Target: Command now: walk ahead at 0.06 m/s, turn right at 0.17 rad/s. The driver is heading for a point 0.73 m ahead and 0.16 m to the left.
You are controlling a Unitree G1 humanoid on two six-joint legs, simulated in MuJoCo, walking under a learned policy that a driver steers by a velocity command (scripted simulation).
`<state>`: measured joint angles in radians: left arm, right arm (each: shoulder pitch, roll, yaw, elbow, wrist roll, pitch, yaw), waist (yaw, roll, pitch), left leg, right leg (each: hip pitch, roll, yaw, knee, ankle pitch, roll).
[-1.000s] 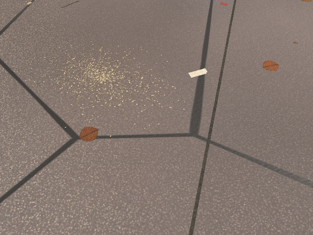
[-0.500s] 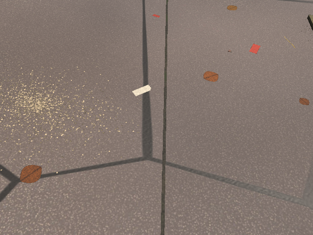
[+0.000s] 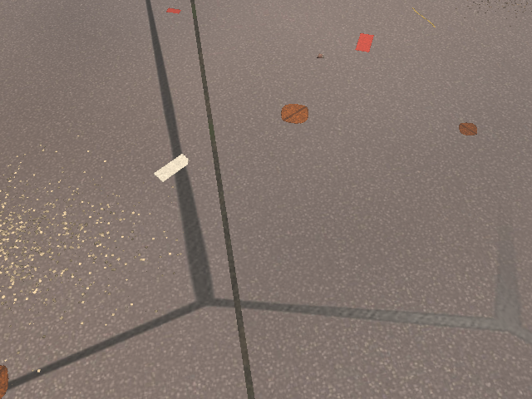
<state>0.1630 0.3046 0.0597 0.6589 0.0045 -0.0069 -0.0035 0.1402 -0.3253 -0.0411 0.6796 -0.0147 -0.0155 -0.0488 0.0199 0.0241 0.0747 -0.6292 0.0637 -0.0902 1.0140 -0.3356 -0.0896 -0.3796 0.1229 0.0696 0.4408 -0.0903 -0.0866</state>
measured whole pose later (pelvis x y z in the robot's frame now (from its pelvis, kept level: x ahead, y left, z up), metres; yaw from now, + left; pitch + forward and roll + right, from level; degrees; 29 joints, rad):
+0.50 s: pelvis +0.05 +0.04 +0.00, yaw +12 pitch +1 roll -1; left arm 0.18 0.28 0.07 0.72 0.01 0.01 0.03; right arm 0.20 -0.32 -0.07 0.60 0.01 0.04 -0.02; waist 0.01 0.02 0.05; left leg -0.50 -0.01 -0.05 1.02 -0.51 -0.05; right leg -0.29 0.00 -0.09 0.54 -0.28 -0.03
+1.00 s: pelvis +0.12 +0.13 +0.01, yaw +17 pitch +1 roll -1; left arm 0.20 0.31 0.08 0.80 -0.02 -0.03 -0.03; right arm 0.37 -0.25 -0.04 0.68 -0.02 -0.07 -0.01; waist -0.03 -0.04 -0.01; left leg 0.00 -0.03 0.07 0.22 -0.25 0.05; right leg -0.68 -0.06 0.06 0.86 -0.01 0.03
